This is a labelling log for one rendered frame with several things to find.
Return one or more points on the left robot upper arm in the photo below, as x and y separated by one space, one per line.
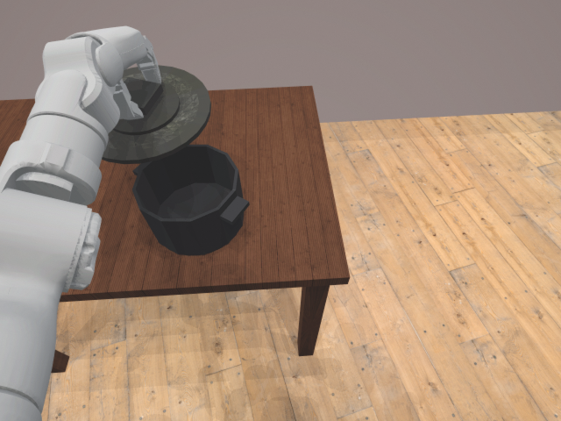
47 246

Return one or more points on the knob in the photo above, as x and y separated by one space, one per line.
143 93

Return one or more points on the table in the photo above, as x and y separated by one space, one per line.
290 237

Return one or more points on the left robot forearm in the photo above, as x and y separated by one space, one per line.
61 148

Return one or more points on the lid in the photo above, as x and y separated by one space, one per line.
177 118

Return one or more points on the left robot hand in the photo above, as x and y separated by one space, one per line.
132 48

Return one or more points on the pot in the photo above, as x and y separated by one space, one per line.
192 199

